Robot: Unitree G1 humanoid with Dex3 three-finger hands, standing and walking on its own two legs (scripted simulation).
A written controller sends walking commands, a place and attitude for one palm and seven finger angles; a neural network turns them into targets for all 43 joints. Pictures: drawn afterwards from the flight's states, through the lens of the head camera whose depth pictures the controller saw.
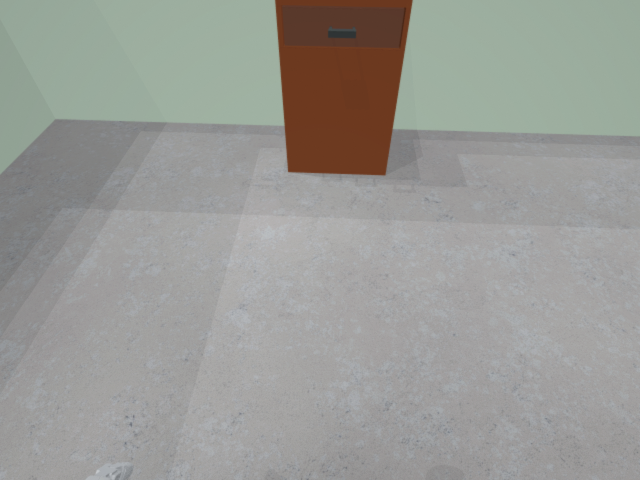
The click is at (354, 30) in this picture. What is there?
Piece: drawer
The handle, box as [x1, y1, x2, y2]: [328, 26, 355, 37]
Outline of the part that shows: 328,29 328,37 355,37 354,27 351,29 332,29 330,26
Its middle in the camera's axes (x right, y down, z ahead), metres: +0.08 -0.79 +1.47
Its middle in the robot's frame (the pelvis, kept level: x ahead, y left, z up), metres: +1.63 -0.01 -0.06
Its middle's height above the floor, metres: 0.71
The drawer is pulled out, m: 0.00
